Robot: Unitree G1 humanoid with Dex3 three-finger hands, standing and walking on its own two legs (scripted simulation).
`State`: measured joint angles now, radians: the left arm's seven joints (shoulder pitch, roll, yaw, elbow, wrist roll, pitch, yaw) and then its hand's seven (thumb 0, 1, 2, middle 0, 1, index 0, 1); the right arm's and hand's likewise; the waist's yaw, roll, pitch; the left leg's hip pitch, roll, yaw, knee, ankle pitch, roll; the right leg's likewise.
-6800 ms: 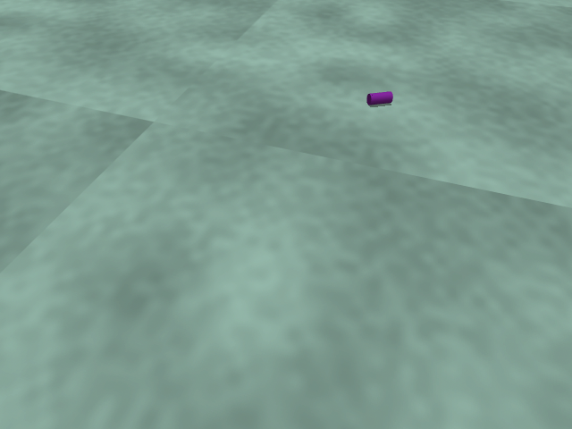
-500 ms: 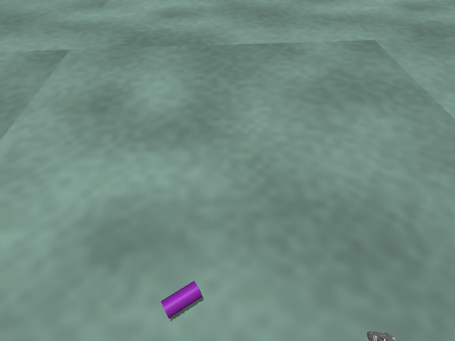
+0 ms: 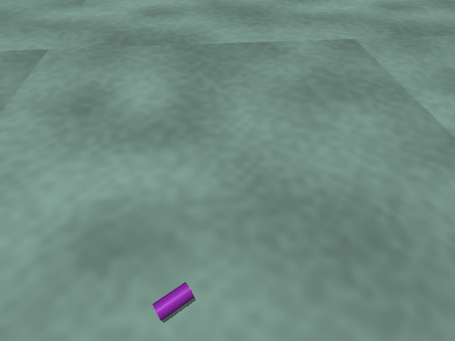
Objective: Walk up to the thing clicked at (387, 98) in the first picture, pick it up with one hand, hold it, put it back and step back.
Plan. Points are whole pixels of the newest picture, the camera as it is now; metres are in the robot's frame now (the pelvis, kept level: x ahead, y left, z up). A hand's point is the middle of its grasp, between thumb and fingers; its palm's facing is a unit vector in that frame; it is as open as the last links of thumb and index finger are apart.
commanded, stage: walk up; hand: left
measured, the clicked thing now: (173, 300) +0.42 +0.22 -0.74
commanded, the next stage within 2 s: stand in 0.38 s
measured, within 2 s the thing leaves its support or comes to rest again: neither
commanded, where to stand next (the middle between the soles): +0.04 -0.02 m, yaw +0 degrees
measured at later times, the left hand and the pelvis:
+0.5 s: hand out of the picture +0.08 +0.25 -0.15, palm faces -0.01 -0.94 -0.33, open 7.4 cm; pelvis +0.00 +0.00 +0.00, yaw +0 degrees
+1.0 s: hand out of the picture +0.06 +0.25 -0.15, palm faces -0.01 -0.94 -0.34, open 7.4 cm; pelvis -0.01 +0.00 +0.00, yaw +1 degrees
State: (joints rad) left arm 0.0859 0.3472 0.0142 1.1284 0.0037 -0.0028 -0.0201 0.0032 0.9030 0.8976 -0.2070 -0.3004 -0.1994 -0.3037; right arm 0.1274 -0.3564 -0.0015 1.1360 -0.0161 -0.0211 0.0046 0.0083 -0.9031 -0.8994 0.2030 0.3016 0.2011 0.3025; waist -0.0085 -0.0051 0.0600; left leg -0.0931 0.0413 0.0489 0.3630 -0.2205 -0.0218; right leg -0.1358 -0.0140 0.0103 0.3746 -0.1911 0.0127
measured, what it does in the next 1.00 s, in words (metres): stands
